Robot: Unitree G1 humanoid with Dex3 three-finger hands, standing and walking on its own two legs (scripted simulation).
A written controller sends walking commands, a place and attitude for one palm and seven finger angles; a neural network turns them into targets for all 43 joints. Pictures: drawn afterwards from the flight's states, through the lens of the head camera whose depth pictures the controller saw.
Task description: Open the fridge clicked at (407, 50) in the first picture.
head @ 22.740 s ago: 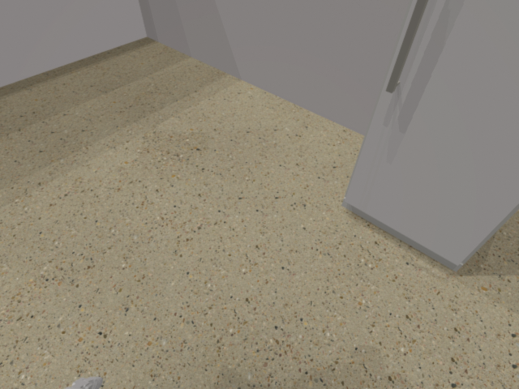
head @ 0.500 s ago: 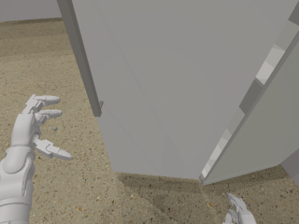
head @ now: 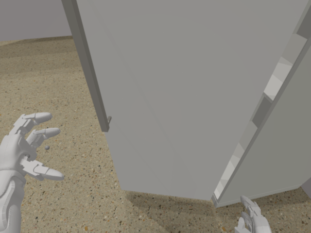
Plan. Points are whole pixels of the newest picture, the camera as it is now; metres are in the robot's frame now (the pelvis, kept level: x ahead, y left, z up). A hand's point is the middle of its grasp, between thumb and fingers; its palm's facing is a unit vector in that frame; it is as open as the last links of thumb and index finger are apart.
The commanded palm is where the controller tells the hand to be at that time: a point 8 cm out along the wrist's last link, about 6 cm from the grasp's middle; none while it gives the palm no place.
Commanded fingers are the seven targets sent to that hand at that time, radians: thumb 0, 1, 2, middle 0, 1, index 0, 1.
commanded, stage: draw the hand back to the body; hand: left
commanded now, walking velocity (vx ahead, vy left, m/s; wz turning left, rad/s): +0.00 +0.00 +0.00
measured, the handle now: (93, 71) +0.48 +0.24 +0.20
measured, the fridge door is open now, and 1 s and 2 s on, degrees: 71 71 71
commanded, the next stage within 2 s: step back with the hand held close in 1.08 s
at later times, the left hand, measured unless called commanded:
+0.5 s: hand (36, 147) +0.23 +0.29 +0.16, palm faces +0.45 -0.82 -0.34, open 10.8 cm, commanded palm +0.18 +0.32 +0.18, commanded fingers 0.00 0.57 0.74 -0.21 -0.49 -0.21 -0.49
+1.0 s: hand (28, 152) +0.21 +0.28 +0.17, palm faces +0.47 -0.81 -0.35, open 7.5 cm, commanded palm +0.16 +0.31 +0.19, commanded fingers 0.00 0.90 0.90 -0.20 -0.30 -0.20 -0.30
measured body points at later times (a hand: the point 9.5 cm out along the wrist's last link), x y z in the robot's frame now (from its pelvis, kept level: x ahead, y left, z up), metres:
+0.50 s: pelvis +0.02 +0.01 +0.02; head -0.01 +0.00 +0.46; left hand +0.20 +0.33 +0.18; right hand +0.20 -0.21 -0.07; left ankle +0.03 +0.12 -0.73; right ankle -0.01 -0.10 -0.73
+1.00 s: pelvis +0.02 +0.01 +0.02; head -0.01 +0.00 +0.47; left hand +0.18 +0.32 +0.19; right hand +0.21 -0.20 -0.06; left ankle +0.03 +0.12 -0.73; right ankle -0.01 -0.10 -0.73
